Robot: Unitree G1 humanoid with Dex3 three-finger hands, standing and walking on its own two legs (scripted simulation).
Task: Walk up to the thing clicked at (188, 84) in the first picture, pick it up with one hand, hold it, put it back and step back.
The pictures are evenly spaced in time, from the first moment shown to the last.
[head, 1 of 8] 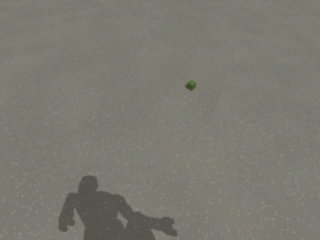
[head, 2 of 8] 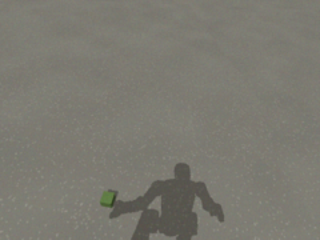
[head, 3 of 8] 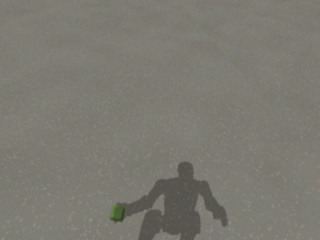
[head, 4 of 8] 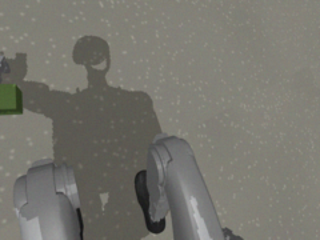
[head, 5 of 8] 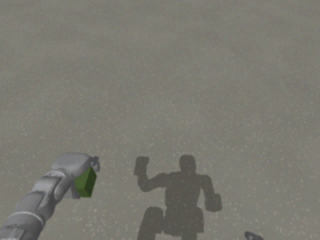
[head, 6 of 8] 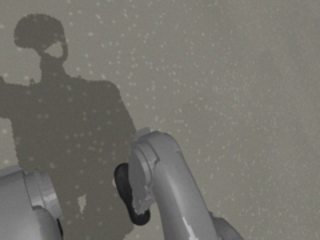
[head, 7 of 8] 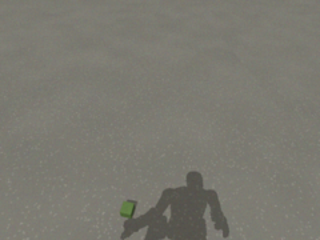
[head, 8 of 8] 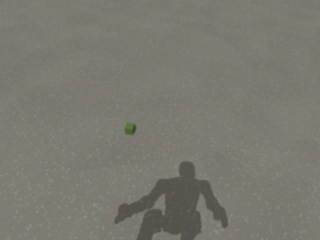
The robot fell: no
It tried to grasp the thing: yes
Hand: left
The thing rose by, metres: 0.68
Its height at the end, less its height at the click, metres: +0.00
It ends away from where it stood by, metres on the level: 0.01
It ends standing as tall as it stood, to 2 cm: yes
